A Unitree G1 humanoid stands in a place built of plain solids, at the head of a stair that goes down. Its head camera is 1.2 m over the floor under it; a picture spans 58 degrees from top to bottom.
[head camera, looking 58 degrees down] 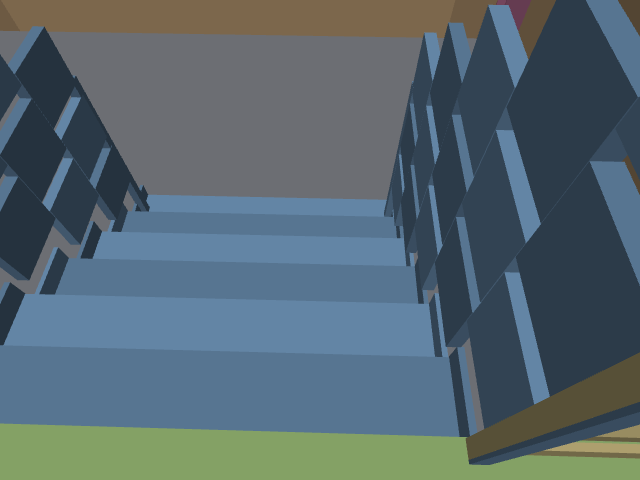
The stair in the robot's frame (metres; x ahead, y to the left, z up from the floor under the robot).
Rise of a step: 0.18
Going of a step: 0.26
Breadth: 1.62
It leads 2 degrees to the right of straight ahead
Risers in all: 7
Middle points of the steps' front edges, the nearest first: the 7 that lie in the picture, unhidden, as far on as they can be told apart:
0.18 0.38 0.00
0.44 0.37 -0.17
0.70 0.37 -0.35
0.96 0.36 -0.53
1.22 0.35 -0.70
1.48 0.35 -0.88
1.74 0.34 -1.05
